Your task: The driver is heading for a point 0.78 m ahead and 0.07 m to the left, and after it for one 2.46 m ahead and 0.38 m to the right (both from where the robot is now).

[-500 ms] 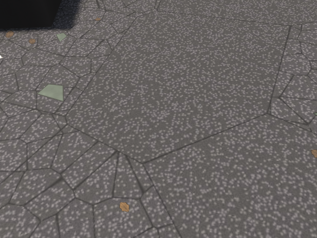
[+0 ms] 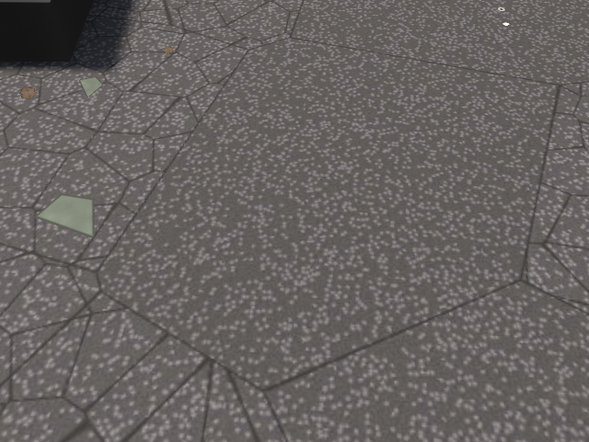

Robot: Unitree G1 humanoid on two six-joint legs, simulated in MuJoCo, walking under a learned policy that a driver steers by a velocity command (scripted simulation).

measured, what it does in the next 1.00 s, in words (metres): walks ahead: right foot, then left foot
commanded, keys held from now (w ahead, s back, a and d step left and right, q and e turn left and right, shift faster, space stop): w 1.00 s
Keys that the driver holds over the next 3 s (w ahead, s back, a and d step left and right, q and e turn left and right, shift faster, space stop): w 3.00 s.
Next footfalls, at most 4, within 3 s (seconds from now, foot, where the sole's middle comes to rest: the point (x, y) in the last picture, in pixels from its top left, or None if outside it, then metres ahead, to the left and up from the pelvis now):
0.44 right None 0.42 -0.15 -0.77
1.00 left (264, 338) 0.72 0.09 -0.77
1.56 right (355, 239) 1.03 -0.15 -0.77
2.12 left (272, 159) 1.34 0.09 -0.77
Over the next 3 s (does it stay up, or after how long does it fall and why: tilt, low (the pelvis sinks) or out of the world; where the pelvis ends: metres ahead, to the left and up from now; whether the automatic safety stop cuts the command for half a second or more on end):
stays up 1.66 -0.07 0.01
